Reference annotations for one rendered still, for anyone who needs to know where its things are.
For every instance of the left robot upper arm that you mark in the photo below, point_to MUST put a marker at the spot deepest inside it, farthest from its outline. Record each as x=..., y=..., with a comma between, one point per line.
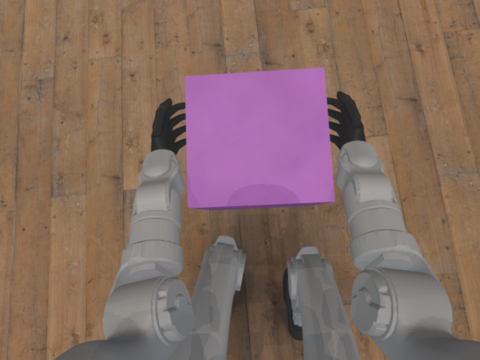
x=143, y=320

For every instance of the robot right foot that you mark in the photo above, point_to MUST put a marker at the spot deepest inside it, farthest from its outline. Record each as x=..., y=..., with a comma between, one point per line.
x=294, y=330

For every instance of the carton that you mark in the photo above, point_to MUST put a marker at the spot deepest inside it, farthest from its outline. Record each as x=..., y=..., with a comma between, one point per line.
x=258, y=140

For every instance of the right robot hand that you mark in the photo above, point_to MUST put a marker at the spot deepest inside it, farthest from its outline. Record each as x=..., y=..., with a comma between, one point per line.
x=350, y=127

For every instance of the left robot hand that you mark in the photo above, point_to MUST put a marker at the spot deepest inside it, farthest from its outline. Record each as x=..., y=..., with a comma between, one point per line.
x=163, y=136

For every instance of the left robot shin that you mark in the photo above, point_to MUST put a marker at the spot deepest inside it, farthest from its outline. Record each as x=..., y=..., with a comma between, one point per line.
x=222, y=239

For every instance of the robot right forearm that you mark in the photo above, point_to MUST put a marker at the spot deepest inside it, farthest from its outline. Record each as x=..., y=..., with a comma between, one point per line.
x=379, y=236

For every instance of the right robot upper arm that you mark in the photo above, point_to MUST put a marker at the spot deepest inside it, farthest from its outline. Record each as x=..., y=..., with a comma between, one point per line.
x=408, y=316

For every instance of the robot left forearm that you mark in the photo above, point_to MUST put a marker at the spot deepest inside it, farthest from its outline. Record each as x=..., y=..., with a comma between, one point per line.
x=154, y=245

